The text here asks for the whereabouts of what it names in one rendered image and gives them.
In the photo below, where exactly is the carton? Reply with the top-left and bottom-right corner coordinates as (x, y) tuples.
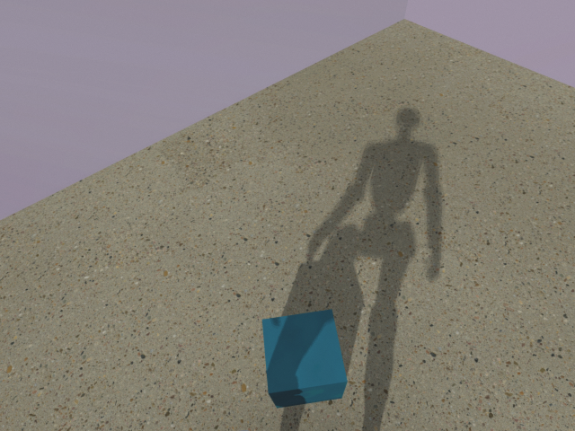
(262, 309), (348, 408)

